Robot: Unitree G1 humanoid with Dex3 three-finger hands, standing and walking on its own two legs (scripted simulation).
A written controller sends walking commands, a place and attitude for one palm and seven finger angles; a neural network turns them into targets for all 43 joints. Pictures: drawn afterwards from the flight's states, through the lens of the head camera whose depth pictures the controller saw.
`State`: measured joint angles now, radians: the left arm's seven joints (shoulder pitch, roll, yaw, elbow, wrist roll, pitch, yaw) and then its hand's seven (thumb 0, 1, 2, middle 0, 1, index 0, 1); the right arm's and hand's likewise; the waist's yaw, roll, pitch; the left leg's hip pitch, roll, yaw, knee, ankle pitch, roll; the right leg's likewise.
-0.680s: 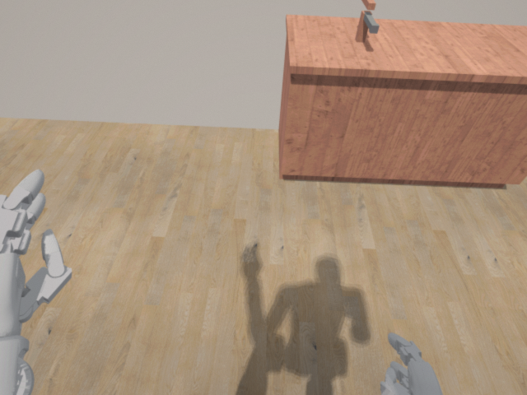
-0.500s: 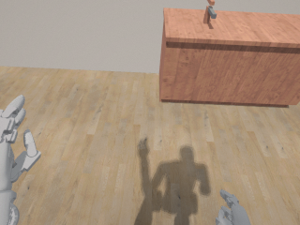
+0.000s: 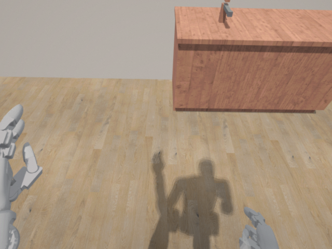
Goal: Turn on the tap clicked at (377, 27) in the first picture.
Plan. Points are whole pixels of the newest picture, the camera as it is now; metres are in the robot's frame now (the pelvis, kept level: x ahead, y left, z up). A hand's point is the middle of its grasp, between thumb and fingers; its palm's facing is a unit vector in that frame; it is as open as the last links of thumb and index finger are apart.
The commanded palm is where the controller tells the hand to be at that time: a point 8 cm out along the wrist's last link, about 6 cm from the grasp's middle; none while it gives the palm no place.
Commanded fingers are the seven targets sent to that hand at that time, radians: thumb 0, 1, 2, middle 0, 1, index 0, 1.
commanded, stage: walk to a spot facing it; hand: left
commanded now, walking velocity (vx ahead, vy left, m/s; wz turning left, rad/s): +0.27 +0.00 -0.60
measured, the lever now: (229, 13) +1.40 -0.27 +0.04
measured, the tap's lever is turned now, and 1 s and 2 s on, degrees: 0 0 0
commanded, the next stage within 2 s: none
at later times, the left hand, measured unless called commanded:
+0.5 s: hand (107, 126) +0.31 +0.15 +0.17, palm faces +0.23 -0.88 -0.41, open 7.4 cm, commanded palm +0.27 +0.20 +0.18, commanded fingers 0.00 0.90 0.90 -0.20 -0.30 -0.20 -0.30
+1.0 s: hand (192, 92) +0.45 -0.02 +0.16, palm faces -0.07 -0.86 -0.50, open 7.4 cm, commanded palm +0.41 +0.06 +0.18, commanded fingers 0.00 0.90 0.90 -0.20 -0.30 -0.20 -0.30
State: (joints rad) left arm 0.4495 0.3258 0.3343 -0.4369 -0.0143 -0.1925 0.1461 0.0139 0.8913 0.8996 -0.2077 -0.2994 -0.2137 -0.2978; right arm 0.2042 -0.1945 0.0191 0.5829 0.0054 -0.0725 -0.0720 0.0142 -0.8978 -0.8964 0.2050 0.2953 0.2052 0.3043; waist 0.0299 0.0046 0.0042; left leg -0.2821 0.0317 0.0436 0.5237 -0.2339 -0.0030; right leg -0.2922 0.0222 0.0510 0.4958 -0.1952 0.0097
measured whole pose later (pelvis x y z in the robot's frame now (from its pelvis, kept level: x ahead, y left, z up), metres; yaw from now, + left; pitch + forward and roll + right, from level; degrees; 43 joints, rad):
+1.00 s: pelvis +0.14 -0.12 -0.02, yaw -27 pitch +0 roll -1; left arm 0.50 0.38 0.40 -0.57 -0.01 -0.23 0.13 0.01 0.89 0.90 -0.21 -0.30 -0.22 -0.30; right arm 0.17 -0.23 -0.01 0.65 0.00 -0.02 -0.03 0.02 -0.90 -0.90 0.21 0.30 0.21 0.30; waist -0.05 0.04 0.10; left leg -0.56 0.15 0.04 1.27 -0.44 -0.04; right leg -0.37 -0.01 -0.15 0.66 -0.29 -0.05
